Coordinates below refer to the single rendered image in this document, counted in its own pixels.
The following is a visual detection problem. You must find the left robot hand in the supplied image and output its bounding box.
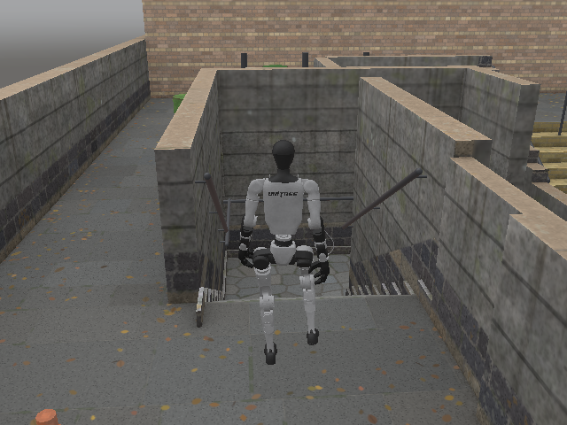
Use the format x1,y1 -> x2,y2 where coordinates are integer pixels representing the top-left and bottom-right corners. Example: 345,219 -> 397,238
238,248 -> 254,268

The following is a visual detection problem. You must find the right robot hand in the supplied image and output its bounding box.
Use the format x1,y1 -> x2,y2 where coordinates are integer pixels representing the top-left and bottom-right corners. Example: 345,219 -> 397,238
308,259 -> 330,285

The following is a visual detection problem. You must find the robot left thigh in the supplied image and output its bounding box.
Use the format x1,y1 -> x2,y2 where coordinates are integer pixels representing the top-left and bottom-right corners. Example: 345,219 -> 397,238
252,247 -> 275,312

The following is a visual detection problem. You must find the robot left forearm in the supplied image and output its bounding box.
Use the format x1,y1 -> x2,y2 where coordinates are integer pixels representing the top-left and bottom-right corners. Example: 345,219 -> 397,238
239,214 -> 253,251

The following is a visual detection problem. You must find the robot right upper arm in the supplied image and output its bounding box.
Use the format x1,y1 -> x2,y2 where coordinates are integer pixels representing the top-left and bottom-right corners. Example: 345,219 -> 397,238
302,179 -> 322,229

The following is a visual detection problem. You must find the robot right forearm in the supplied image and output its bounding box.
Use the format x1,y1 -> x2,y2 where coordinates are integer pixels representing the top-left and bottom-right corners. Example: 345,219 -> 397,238
312,216 -> 329,262

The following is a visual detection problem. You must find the robot left upper arm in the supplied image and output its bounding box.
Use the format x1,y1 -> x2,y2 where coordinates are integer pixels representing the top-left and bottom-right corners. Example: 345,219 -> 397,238
243,178 -> 265,228

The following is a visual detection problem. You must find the robot right foot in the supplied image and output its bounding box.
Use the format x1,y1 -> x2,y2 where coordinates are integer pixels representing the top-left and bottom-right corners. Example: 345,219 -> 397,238
307,328 -> 319,345

